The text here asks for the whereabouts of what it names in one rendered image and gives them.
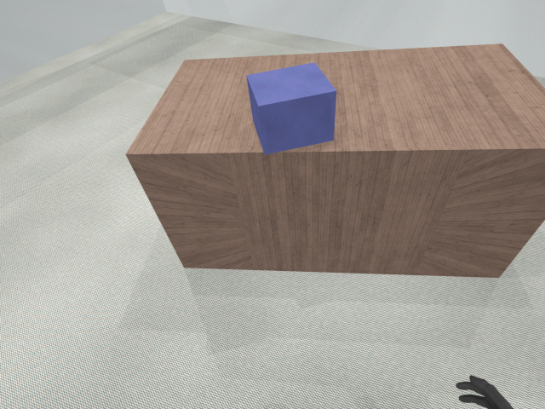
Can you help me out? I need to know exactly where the pedestal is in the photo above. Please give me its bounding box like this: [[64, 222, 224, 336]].
[[125, 43, 545, 278]]

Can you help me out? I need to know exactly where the carton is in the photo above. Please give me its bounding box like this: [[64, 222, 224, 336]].
[[246, 62, 336, 155]]

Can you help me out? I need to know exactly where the right robot hand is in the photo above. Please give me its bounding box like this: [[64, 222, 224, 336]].
[[456, 376, 513, 409]]

